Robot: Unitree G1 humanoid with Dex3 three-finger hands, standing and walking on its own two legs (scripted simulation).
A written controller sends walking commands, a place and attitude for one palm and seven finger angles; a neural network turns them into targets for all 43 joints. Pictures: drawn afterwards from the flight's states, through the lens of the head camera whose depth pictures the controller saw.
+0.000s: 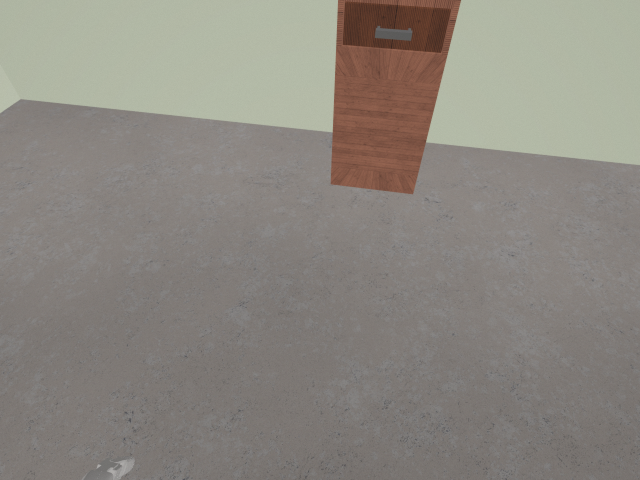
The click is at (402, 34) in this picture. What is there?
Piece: drawer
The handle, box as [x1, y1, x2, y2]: [375, 26, 411, 40]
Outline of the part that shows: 375,31 375,37 410,40 411,37 410,28 408,28 407,30 380,28 379,26 377,26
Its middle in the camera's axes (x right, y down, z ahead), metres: +0.25 -0.73 +1.36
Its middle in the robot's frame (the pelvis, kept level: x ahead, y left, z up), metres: +1.51 -0.19 -0.02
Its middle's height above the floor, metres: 0.75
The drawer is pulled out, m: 0.00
